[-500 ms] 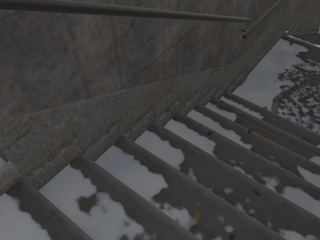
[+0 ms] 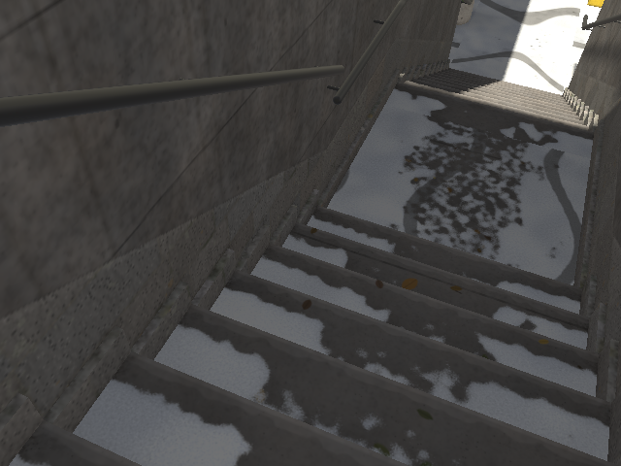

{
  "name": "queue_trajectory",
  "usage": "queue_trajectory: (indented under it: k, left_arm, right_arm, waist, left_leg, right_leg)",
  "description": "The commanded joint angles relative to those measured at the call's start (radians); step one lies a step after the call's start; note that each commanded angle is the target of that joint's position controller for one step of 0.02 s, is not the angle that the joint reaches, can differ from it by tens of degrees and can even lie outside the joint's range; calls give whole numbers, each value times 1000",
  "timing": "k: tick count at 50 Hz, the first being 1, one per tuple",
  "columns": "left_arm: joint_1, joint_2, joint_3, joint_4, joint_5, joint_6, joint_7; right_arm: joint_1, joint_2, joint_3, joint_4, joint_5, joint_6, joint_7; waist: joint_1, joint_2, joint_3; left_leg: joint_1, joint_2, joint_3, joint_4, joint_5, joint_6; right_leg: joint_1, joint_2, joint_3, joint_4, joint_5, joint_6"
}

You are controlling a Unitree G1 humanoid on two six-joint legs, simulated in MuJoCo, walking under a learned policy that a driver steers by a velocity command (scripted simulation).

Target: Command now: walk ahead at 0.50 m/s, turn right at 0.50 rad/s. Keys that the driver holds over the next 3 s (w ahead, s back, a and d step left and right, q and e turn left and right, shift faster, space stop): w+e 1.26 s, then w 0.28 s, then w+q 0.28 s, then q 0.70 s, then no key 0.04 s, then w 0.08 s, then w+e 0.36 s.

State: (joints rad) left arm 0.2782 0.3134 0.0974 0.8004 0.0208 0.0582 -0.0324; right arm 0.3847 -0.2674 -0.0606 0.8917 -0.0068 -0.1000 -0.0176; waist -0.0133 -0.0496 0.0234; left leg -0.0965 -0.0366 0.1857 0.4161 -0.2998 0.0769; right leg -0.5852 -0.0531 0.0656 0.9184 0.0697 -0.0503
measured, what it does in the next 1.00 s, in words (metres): goes down, turning right: right foot 0.17 m lower, then left foot 0.17 m lower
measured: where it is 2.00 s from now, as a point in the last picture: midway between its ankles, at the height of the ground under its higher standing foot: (434, 423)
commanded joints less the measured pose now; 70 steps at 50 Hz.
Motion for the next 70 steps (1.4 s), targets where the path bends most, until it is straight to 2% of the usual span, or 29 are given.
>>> queue_trajectory:
  k: [1,9,10,13,16,17,18,19,20,22,24,27,28,30,32,34,37,38,39,40,41,42,45,48,53,59,65,68,70]
  left_arm:
    - [-5,21,11,-51,11,14,-19]
    - [-295,-10,-9,-121,15,12,-35]
    - [-182,-83,-56,-63,114,-70,-58]
    - [-151,11,-31,-6,105,-124,-58]
    - [252,55,2,147,90,-121,-21]
    - [478,155,36,210,91,-114,-29]
    - [611,212,41,239,65,-121,-28]
    - [714,185,47,272,87,-140,-20]
    - [534,171,38,236,58,-161,-19]
    - [147,-101,-75,157,80,-174,-26]
    - [-55,-138,-115,70,66,-179,-31]
    - [-1,63,-80,53,79,-206,-34]
    - [39,34,-89,70,100,-234,-19]
    - [355,-20,-100,158,37,-241,35]
    - [502,-135,-117,182,12,-200,63]
    - [351,41,-100,142,85,-156,-1]
    - [157,93,-91,30,92,-157,-47]
    - [287,27,-100,101,74,-166,-79]
    - [569,-142,-123,141,51,-161,-87]
    - [517,-86,-120,98,17,-157,-86]
    - [317,-19,-111,28,25,-150,-67]
    - [231,-35,-117,25,27,-143,-37]
    - [282,-136,-150,42,39,-111,-29]
    - [134,-41,-116,22,55,-119,-69]
    - [108,-61,-103,48,54,-130,-77]
    - [-54,-49,-93,-5,62,-140,-88]
    - [-238,-73,-81,-98,44,-135,-82]
    - [-69,-8,-38,-37,64,-146,-55]
    - [409,107,39,126,75,-190,-9]
  right_arm:
    - [2,-76,-6,-38,-3,-20,-23]
    - [185,-77,1,-7,-46,11,-38]
    - [228,70,94,42,-151,-17,9]
    - [160,-90,55,53,-99,-25,34]
    - [147,-173,46,122,-125,21,61]
    - [243,-90,59,141,-139,20,103]
    - [238,9,93,73,-110,3,143]
    - [-60,-48,82,-61,-52,-26,147]
    - [-206,-53,80,-174,-7,-54,131]
    - [-120,-62,76,-138,-76,-39,59]
    - [-43,-14,89,-65,-110,27,45]
    - [70,64,124,-74,-120,48,75]
    - [29,50,127,-80,-108,37,72]
    - [-262,-33,112,-170,-128,28,63]
    - [-436,18,139,-163,-121,35,82]
    - [-344,18,126,-186,-78,43,84]
    - [129,-176,19,-82,-52,27,59]
    - [292,-247,-15,-9,-79,18,72]
    - [253,-296,-22,-32,-91,10,108]
    - [238,-273,-12,-42,-102,21,129]
    - [153,-226,5,-38,-65,32,143]
    - [65,-91,44,-47,-77,14,133]
    - [-22,70,82,-3,-87,-37,61]
    - [93,36,86,62,-115,-87,7]
    - [99,-20,84,131,-142,-64,28]
    - [284,6,101,213,-151,-60,3]
    - [345,-18,73,249,-99,-51,-7]
    - [145,-160,24,156,-103,-42,33]
    - [-102,-244,-22,69,-96,-50,87]
  waist:
    - [29,92,31]
    - [-117,82,158]
    - [-47,84,198]
    - [-17,51,178]
    - [161,-64,47]
    - [192,-246,-127]
    - [215,-158,-451]
    - [353,-47,-309]
    - [288,5,-157]
    - [44,198,64]
    - [-46,35,122]
    - [-106,58,20]
    - [-61,96,10]
    - [145,27,30]
    - [290,91,55]
    - [146,-58,69]
    - [-169,48,17]
    - [-177,212,-108]
    - [26,334,-431]
    - [-21,235,-355]
    - [-61,183,-205]
    - [-19,51,-26]
    - [123,37,104]
    - [-3,127,73]
    - [63,46,-5]
    - [-13,83,32]
    - [-75,135,51]
    - [37,157,-10]
    - [300,-2,-79]
  left_leg:
    - [-102,251,-151,-5,132,62]
    - [-86,321,-162,318,-16,35]
    - [-261,379,-177,194,-75,32]
    - [-364,350,-132,354,0,59]
    - [-290,245,-64,973,148,-34]
    - [-557,88,-38,1514,-352,-85]
    - [-844,30,-188,1707,-502,-145]
    - [-1197,19,-235,1794,-533,-198]
    - [-1374,58,-281,1662,-452,-183]
    - [-1064,225,-398,1052,9,-75]
    - [-601,239,-293,690,259,-49]
    - [-75,111,-100,796,408,-86]
    - [-209,169,-291,678,605,-112]
    - [-827,158,-301,415,534,-127]
    - [-938,199,-357,-142,784,-99]
    - [-237,116,-181,83,851,-83]
    - [378,105,-120,131,524,-7]
    - [459,253,-286,104,690,178]
    - [720,437,-419,382,1126,288]
    - [620,496,-630,251,913,316]
    - [433,545,-777,67,160,300]
    - [131,480,-670,-27,-218,187]
    - [-346,375,-430,-110,-129,98]
    - [-337,345,-297,-178,-123,103]
    - [-125,383,-195,-77,335,93]
    - [5,351,-39,19,527,64]
    - [218,406,-35,94,738,99]
    - [-141,345,93,177,860,92]
    - [-592,214,110,713,527,52]
  right_leg:
    - [-23,7,15,-60,258,1]
    - [-151,50,-70,-271,335,0]
    - [-12,-80,15,-311,360,-18]
    - [225,15,-138,-287,48,6]
    - [644,53,-192,-680,285,-50]
    - [1029,-15,-53,-443,567,-241]
    - [1487,-210,224,-183,910,-430]
    - [1528,-265,364,-241,856,-440]
    - [1348,-318,456,-322,456,-404]
    - [554,-271,299,-464,22,-276]
    - [-112,-108,206,-565,-208,-321]
    - [-467,44,141,-384,-248,-252]
    - [-312,31,212,-269,-317,-219]
    - [346,-26,375,-39,-426,-228]
    - [518,19,403,78,-622,-181]
    - [-134,42,401,-23,-692,-209]
    - [-386,98,364,299,-620,-81]
    - [-335,182,277,761,-629,21]
    - [-488,195,117,1214,-844,13]
    - [-702,199,96,1389,-789,25]
    - [-877,134,87,1371,-638,33]
    - [-816,40,114,1180,-400,19]
    - [-514,-108,97,741,-117,-16]
    - [-470,-70,32,383,67,-15]
    - [-549,-36,127,402,165,-69]
    - [-467,-47,-3,423,-35,-37]
    - [-474,-56,-77,204,-309,-6]
    - [130,85,-237,168,-372,-11]
    - [807,190,-268,-96,-168,-74]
